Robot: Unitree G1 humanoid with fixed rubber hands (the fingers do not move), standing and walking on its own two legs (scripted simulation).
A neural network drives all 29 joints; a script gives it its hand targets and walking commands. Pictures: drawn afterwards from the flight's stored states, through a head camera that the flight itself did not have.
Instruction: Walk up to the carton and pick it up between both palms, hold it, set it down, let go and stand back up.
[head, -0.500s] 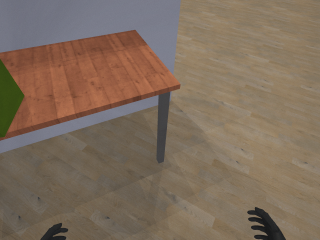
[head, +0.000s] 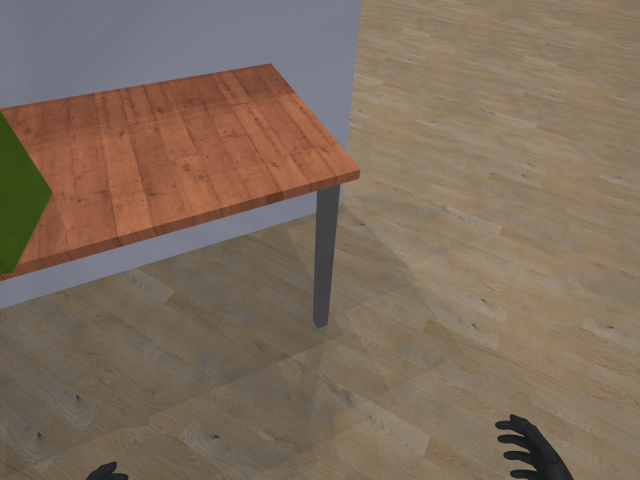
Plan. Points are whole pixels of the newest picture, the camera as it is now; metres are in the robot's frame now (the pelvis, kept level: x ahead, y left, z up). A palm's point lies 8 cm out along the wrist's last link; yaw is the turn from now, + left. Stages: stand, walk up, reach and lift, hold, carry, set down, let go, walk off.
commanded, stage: stand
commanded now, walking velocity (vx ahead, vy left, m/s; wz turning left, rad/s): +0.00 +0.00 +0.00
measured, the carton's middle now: out of the picture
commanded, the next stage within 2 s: none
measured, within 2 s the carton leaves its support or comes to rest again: neither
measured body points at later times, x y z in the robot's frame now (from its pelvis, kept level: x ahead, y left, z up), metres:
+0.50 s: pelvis -0.01 +0.00 +0.00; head +0.00 +0.00 +0.45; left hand +0.10 +0.30 -0.11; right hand +0.15 -0.29 -0.07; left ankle +0.00 +0.12 -0.72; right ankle +0.00 -0.12 -0.72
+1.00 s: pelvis -0.02 +0.00 +0.00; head -0.02 +0.00 +0.45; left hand +0.08 +0.30 -0.11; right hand +0.13 -0.29 -0.08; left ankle +0.00 +0.12 -0.72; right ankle +0.00 -0.12 -0.72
